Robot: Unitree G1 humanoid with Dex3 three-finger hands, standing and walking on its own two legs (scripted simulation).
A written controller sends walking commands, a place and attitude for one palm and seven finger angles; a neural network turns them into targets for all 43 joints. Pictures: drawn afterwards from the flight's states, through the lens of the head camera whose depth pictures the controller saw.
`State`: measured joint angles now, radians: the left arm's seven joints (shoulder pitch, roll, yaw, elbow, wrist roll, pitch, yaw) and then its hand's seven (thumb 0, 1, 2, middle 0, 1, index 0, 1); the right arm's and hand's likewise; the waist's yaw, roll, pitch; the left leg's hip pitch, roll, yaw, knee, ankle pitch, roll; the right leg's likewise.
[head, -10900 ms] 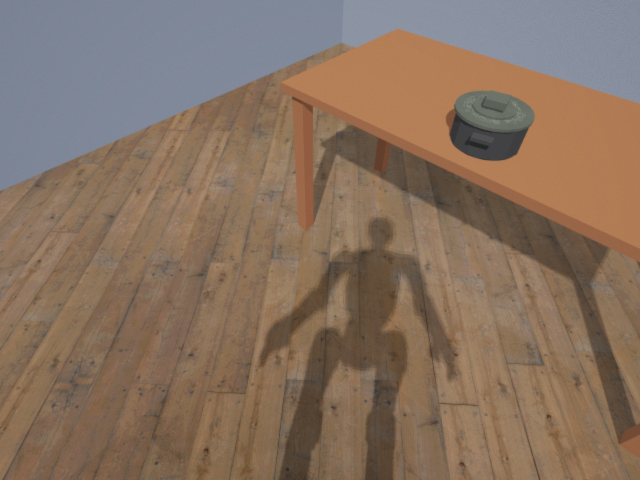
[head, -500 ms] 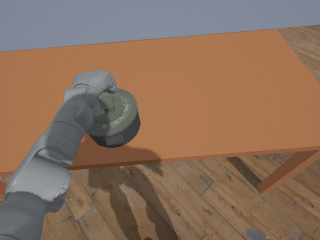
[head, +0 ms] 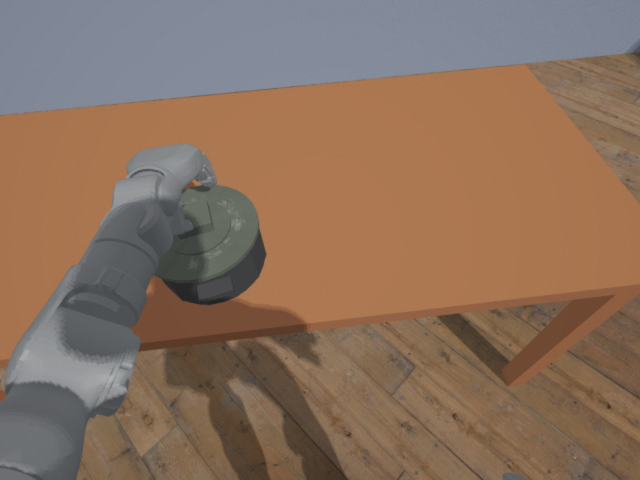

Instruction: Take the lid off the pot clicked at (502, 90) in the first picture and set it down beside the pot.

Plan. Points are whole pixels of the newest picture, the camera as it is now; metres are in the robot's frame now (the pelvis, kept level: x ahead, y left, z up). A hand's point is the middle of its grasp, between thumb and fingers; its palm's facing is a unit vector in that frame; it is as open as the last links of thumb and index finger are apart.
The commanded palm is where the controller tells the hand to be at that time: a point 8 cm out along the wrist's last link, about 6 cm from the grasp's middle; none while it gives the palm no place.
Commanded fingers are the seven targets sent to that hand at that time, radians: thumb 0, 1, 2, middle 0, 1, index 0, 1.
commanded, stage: move the open hand above the knob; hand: left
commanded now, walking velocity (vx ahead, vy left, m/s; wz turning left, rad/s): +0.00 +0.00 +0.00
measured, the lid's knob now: (193, 218) +0.49 +0.18 +0.02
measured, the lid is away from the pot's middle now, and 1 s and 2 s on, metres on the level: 0.00 0.00 0.00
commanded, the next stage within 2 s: lower the open fingers around the knob in 0.24 s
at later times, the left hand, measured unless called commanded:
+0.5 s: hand (177, 208) +0.46 +0.18 +0.08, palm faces -0.35 -0.07 -0.93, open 10.3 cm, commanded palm +0.45 +0.18 +0.14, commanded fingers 0.00 -0.29 1.34 -0.80 -0.08 -0.80 -0.08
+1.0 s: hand (177, 216) +0.46 +0.18 +0.07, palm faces -0.36 -0.08 -0.93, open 10.1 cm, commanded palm +0.46 +0.19 +0.10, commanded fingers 0.00 -0.29 1.34 -0.80 -0.08 -0.80 -0.08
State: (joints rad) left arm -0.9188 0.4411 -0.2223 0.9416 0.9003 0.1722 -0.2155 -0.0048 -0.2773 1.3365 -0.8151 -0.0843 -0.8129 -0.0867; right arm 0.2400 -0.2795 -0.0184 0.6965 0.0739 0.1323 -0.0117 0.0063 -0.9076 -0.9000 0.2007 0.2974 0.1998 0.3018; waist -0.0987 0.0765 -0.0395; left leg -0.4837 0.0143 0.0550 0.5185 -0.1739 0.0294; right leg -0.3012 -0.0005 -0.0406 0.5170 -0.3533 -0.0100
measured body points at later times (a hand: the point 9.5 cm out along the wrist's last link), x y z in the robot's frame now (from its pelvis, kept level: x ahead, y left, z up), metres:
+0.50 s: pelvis +0.00 +0.00 +0.00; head +0.05 -0.02 +0.45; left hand +0.47 +0.18 +0.13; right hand +0.10 -0.26 -0.14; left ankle +0.05 +0.11 -0.73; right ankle -0.06 -0.11 -0.73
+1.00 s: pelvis -0.01 +0.01 +0.00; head +0.04 +0.00 +0.44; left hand +0.47 +0.18 +0.12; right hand +0.05 -0.26 -0.14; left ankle +0.05 +0.11 -0.73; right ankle -0.06 -0.11 -0.73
